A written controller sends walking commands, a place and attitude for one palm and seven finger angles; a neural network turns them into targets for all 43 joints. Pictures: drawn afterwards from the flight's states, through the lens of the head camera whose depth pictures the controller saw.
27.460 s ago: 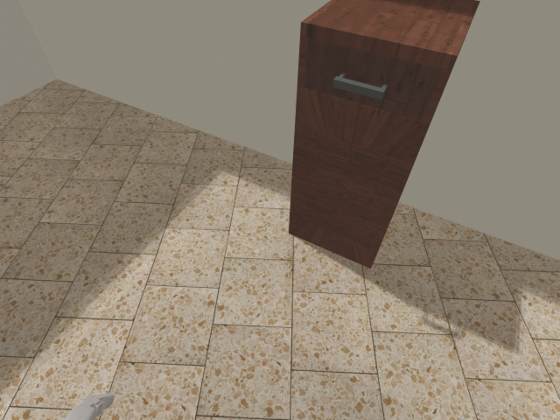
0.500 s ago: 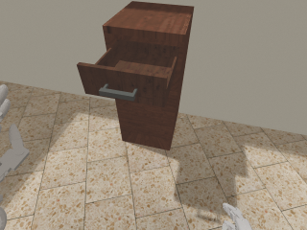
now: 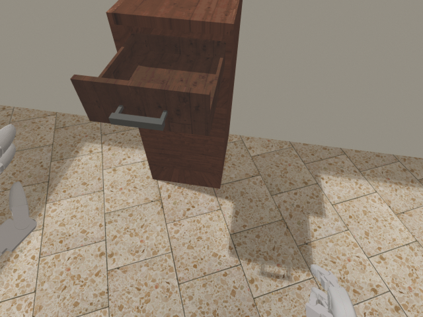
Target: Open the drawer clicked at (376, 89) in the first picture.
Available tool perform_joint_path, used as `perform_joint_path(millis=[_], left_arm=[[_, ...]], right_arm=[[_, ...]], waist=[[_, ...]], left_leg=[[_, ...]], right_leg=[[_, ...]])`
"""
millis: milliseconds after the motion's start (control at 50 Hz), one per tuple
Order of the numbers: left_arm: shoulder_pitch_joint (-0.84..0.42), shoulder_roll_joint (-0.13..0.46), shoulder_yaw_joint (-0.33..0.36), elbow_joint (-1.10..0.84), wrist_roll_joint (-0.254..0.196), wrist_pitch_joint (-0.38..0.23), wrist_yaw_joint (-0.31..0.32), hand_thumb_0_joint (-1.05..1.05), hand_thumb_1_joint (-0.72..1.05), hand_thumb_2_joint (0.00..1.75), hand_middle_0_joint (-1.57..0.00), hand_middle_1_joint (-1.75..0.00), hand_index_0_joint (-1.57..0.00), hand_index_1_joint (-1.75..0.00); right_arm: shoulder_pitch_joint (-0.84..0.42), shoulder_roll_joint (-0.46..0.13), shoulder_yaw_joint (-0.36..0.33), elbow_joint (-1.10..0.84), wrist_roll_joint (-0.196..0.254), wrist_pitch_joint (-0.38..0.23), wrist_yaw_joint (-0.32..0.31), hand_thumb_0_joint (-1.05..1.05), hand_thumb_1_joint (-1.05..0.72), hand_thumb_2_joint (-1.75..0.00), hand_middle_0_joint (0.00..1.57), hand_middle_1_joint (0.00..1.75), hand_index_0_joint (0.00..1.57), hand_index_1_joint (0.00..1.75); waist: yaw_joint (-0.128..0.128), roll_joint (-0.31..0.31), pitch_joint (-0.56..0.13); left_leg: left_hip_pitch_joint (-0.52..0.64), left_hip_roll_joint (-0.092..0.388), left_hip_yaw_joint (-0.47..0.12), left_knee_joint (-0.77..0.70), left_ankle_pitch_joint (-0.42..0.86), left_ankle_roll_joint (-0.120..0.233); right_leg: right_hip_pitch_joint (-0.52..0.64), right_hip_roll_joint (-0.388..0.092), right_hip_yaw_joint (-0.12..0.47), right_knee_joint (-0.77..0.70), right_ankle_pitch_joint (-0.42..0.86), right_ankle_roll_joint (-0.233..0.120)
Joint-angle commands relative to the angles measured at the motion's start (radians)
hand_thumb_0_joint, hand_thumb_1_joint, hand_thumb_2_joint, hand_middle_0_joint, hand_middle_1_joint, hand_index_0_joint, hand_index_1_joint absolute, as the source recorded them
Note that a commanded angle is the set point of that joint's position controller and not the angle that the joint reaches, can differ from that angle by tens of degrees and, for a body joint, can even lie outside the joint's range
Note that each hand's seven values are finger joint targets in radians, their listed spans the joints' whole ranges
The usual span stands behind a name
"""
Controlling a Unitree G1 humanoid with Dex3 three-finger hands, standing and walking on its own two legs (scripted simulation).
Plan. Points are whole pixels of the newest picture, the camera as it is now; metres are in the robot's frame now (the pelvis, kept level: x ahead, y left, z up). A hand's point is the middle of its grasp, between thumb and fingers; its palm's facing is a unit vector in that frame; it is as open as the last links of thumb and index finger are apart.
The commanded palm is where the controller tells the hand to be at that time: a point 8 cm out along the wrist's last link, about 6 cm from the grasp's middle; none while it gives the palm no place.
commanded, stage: stop stepping back and stand still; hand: left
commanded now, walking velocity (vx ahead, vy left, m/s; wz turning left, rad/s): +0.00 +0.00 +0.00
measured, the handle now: (139, 116) +0.57 +0.19 +0.03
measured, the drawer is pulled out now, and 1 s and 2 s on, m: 0.30 0.30 0.30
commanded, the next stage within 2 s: let the arm hang, fingers relaxed in 0.04 s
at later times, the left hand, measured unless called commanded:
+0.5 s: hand out of the picture +0.03 +0.17 -0.17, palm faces +0.05 -0.98 -0.18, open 6.9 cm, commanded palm none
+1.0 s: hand out of the picture -0.04 +0.18 -0.17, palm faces +0.03 -0.98 -0.20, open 7.4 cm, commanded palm none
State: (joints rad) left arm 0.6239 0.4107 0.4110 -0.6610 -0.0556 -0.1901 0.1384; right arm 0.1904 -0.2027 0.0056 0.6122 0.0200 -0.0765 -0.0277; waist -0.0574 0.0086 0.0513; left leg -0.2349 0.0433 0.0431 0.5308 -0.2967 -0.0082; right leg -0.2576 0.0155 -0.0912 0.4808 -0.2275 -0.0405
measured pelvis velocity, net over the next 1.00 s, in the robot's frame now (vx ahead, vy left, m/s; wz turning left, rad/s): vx -0.04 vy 0.00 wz -0.01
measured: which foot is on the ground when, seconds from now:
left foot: down 0.00-1.00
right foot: down 0.00-1.00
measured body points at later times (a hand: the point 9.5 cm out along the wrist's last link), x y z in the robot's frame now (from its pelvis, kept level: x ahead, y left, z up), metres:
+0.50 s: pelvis -0.03 -0.01 +0.00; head +0.00 +0.00 +0.44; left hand +0.02 +0.22 -0.16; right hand +0.02 -0.25 -0.15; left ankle -0.01 +0.12 -0.74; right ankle +0.02 -0.10 -0.74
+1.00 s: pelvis -0.04 +0.00 +0.00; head -0.04 -0.01 +0.45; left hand -0.04 +0.23 -0.15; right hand -0.09 -0.19 -0.16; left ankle -0.01 +0.12 -0.74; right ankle +0.02 -0.10 -0.74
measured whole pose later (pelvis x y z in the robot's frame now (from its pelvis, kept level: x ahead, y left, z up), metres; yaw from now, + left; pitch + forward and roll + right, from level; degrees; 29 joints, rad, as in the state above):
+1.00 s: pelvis -0.04 +0.00 +0.00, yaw -1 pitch -2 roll +0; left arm 0.29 0.14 0.03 1.10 0.02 0.02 0.02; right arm 0.38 -0.10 0.00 1.10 -0.02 0.02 -0.02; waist -0.01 0.02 0.04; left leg -0.21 0.01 0.04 0.45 -0.20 0.01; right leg -0.25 0.00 -0.06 0.43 -0.14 -0.04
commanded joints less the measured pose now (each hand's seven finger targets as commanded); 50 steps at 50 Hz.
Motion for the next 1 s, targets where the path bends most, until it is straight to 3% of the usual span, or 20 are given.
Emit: perform_joint_path(millis=[0, 20, 100, 120, 140, 160, 200, 240, 260, 280, 300, 340, 400, 420, 460, 500, 540, 620, 720, 980], left_arm=[[0.074, 0.200, 0.173, -0.312, -0.004, -0.093, 0.041, 0.00, 0.90, 0.90, -0.20, -0.30, -0.20, -0.30], [0.062, 0.217, 0.184, -0.311, 0.000, -0.094, 0.043, 0.00, 0.90, 0.90, -0.20, -0.30, -0.20, -0.30], [0.037, 0.183, 0.170, -0.209, -0.006, -0.093, 0.042, 0.00, 0.90, 0.90, -0.20, -0.30, -0.20, -0.30], [-0.104, -0.047, -0.361, 0.637, 0.075, 0.033, -0.094, 0.00, 0.90, 0.90, -0.20, -0.30, -0.20, -0.30], [-0.126, -0.041, -0.295, 0.703, 0.100, 0.132, -0.120, 0.00, 0.90, 0.90, -0.20, -0.30, -0.20, -0.30], [-0.114, -0.069, -0.297, 0.703, 0.100, 0.172, -0.126, 0.00, 0.90, 0.90, -0.20, -0.30, -0.20, -0.30], [-0.193, -0.089, -0.313, 0.779, 0.099, 0.182, -0.131, 0.00, 0.90, 0.90, -0.20, -0.30, -0.20, -0.30], [-0.216, -0.070, -0.321, 0.897, 0.101, 0.179, -0.133, 0.00, 0.90, 0.90, -0.20, -0.30, -0.20, -0.30], [-0.228, -0.045, -0.319, 0.964, 0.104, 0.182, -0.134, 0.00, 0.90, 0.90, -0.20, -0.30, -0.20, -0.30], [-0.258, -0.017, -0.316, 1.035, 0.104, 0.186, -0.135, 0.00, 0.90, 0.90, -0.20, -0.30, -0.20, -0.30], [-0.292, -0.010, -0.320, 1.106, 0.099, 0.190, -0.133, 0.00, 0.90, 0.90, -0.20, -0.30, -0.20, -0.30], [-0.336, -0.015, -0.337, 1.212, 0.090, 0.201, -0.128, 0.00, 0.90, 0.90, -0.20, -0.30, -0.20, -0.30], [-0.367, -0.048, -0.358, 1.347, 0.074, 0.198, -0.124, 0.00, 0.90, 0.90, -0.20, -0.30, -0.20, -0.30], [-0.352, -0.055, -0.363, 1.386, 0.073, 0.199, -0.121, 0.00, 0.90, 0.90, -0.20, -0.30, -0.20, -0.30], [-0.302, -0.097, -0.344, 1.463, 0.075, 0.199, -0.120, 0.00, 0.90, 0.90, -0.20, -0.30, -0.20, -0.30], [-0.294, -0.087, -0.354, 1.524, 0.070, 0.196, -0.120, 0.00, 0.90, 0.90, -0.20, -0.30, -0.20, -0.30], [-0.307, -0.098, -0.357, 1.565, 0.070, 0.194, -0.120, 0.00, 0.90, 0.90, -0.20, -0.30, -0.20, -0.30], [-0.306, -0.108, -0.363, 1.638, 0.069, 0.193, -0.118, 0.00, 0.90, 0.90, -0.20, -0.30, -0.20, -0.30], [-0.286, -0.123, -0.369, 1.701, 0.069, 0.194, -0.113, 0.00, 0.90, 0.90, -0.20, -0.30, -0.20, -0.30], [-0.258, -0.171, -0.364, 1.745, 0.073, 0.195, -0.106, 0.00, 0.90, 0.90, -0.20, -0.30, -0.20, -0.30]], right_arm=[[-0.085, -0.113, -0.050, -0.181, -0.008, -0.051, -0.019, 0.00, -0.90, -0.90, 0.20, 0.30, 0.20, 0.30], [-0.091, -0.116, -0.053, -0.179, -0.010, -0.051, -0.023, 0.00, -0.90, -0.90, 0.20, 0.30, 0.20, 0.30], [-0.070, -0.122, -0.058, -0.170, -0.002, -0.054, -0.030, 0.00, -0.90, -0.90, 0.20, 0.30, 0.20, 0.30], [-0.111, -0.229, -0.096, 0.036, 0.027, -0.149, 0.049, 0.00, -0.90, -0.90, 0.20, 0.30, 0.20, 0.30], [-0.011, -0.250, -0.113, 0.093, -0.009, -0.085, 0.053, 0.00, -0.90, -0.90, 0.20, 0.30, 0.20, 0.30], [0.012, -0.225, -0.102, 0.082, -0.012, -0.048, 0.048, 0.00, -0.90, -0.90, 0.20, 0.30, 0.20, 0.30], [0.001, -0.189, -0.073, 0.072, -0.025, -0.009, 0.040, 0.00, -0.90, -0.90, 0.20, 0.30, 0.20, 0.30], [-0.019, -0.169, -0.057, 0.067, -0.033, 0.010, 0.033, 0.00, -0.90, -0.90, 0.20, 0.30, 0.20, 0.30], [-0.012, -0.151, -0.051, 0.068, -0.029, 0.022, 0.027, 0.00, -0.90, -0.90, 0.20, 0.30, 0.20, 0.30], [0.000, -0.136, -0.051, 0.078, -0.029, 0.040, 0.024, 0.00, -0.90, -0.90, 0.20, 0.30, 0.20, 0.30], [0.008, -0.131, -0.051, 0.097, -0.036, 0.059, 0.021, 0.00, -0.90, -0.90, 0.20, 0.30, 0.20, 0.30], [0.020, -0.111, -0.046, 0.138, -0.042, 0.082, 0.019, 0.00, -0.90, -0.90, 0.20, 0.30, 0.20, 0.30], [0.054, -0.093, -0.026, 0.212, -0.040, 0.078, 0.017, 0.00, -0.90, -0.90, 0.20, 0.30, 0.20, 0.30], [0.044, -0.104, -0.023, 0.223, -0.039, 0.079, 0.015, 0.00, -0.90, -0.90, 0.20, 0.30, 0.20, 0.30], [0.047, -0.083, -0.027, 0.253, -0.046, 0.080, 0.007, 0.00, -0.90, -0.90, 0.20, 0.30, 0.20, 0.30], [0.083, -0.070, -0.026, 0.284, -0.042, 0.085, 0.005, 0.00, -0.90, -0.90, 0.20, 0.30, 0.20, 0.30], [0.137, -0.061, -0.030, 0.317, -0.040, 0.089, 0.002, 0.00, -0.90, -0.90, 0.20, 0.30, 0.20, 0.30], [0.202, -0.045, -0.031, 0.370, -0.039, 0.094, 0.000, 0.00, -0.90, -0.90, 0.20, 0.30, 0.20, 0.30], [0.254, -0.026, -0.029, 0.423, -0.040, 0.095, -0.001, 0.00, -0.90, -0.90, 0.20, 0.30, 0.20, 0.30], [0.277, 0.013, -0.027, 0.461, -0.042, 0.083, -0.008, 0.00, -0.90, -0.90, 0.20, 0.30, 0.20, 0.30]], waist=[[0.039, 0.082, -0.186], [0.043, 0.126, -0.178], [0.039, 0.077, -0.163], [-0.034, 0.075, -0.071], [0.004, 0.069, -0.105], [0.008, 0.075, -0.102], [0.029, 0.015, -0.123], [0.059, -0.166, -0.157], [0.057, -0.273, -0.172], [0.048, -0.343, -0.144], [0.044, -0.366, -0.107], [0.038, -0.216, -0.052], [0.029, 0.065, -0.054], [0.047, 0.117, -0.045], [0.066, 0.210, -0.048], [0.067, 0.183, -0.058], [0.055, 0.097, -0.062], [0.051, 0.014, -0.014], [0.050, -0.038, 0.056], [0.057, 0.030, 0.081]], left_leg=[[0.029, 0.045, -0.069, -0.127, 0.326, 0.026], [0.048, 0.063, -0.074, -0.135, 0.370, 0.027], [0.020, 0.063, -0.065, -0.135, 0.365, 0.021], [0.020, 0.071, -0.076, -0.006, 0.470, 0.017], [0.002, 0.109, -0.085, -0.054, 0.508, 0.022], [-0.015, 0.126, -0.102, -0.061, 0.505, 0.042], [-0.089, 0.151, -0.166, -0.079, 0.412, 0.096], [-0.109, 0.100, -0.133, -0.016, 0.382, 0.081], [-0.096, 0.035, -0.084, 0.047, 0.252, 0.051], [-0.075, -0.021, -0.057, 0.075, 0.082, 0.034], [-0.062, -0.043, -0.046, 0.093, -0.044, 0.029], [-0.035, -0.038, -0.033, 0.096, -0.074, 0.026], [0.041, 0.020, -0.094, -0.056, 0.170, 0.034], [-0.006, 0.048, -0.133, -0.101, 0.151, 0.043], [-0.073, 0.050, -0.130, -0.140, 0.056, 0.050], [-0.079, 0.035, -0.110, -0.141, 0.008, 0.044], [-0.044, 0.038, -0.105, -0.137, -0.001, 0.043], [-0.032, 0.044, -0.107, -0.165, -0.031, 0.046], [-0.040, 0.039, -0.100, -0.182, -0.055, 0.049], [-0.100, 0.051, -0.127, -0.247, -0.121, 0.055]], right_leg=[[0.156, -0.098, 0.122, -0.042, 0.289, 0.012], [0.130, -0.079, 0.106, -0.031, 0.281, 0.023], [0.160, -0.064, 0.093, -0.041, 0.302, 0.032], [-0.055, -0.110, 0.032, 0.104, 0.301, 0.013], [-0.076, -0.110, 0.069, 0.107, 0.162, 0.013], [-0.083, -0.080, 0.060, 0.141, 0.058, 0.020], [-0.059, -0.065, 0.073, 0.182, -0.061, 0.024], [0.062, -0.096, 0.108, 0.088, 0.168, 0.013], [0.087, -0.162, 0.171, 0.025, 0.296, -0.012], [0.041, -0.228, 0.227, -0.043, 0.317, -0.050], [0.001, -0.247, 0.242, -0.089, 0.263, -0.080], [-0.043, -0.233, 0.246, -0.127, 0.156, -0.094], [-0.051, -0.144, 0.188, -0.089, 0.018, -0.042], [-0.013, -0.107, 0.164, -0.095, -0.037, -0.020], [0.073, -0.097, 0.147, -0.112, -0.040, -0.019], [0.103, -0.105, 0.160, -0.139, -0.059, -0.028], [0.085, -0.114, 0.167, -0.179, -0.103, -0.032], [0.035, -0.111, 0.162, -0.214, -0.181, -0.030], [-0.024, -0.107, 0.167, -0.234, -0.243, -0.024], [-0.010, -0.087, 0.144, -0.166, -0.156, -0.013]])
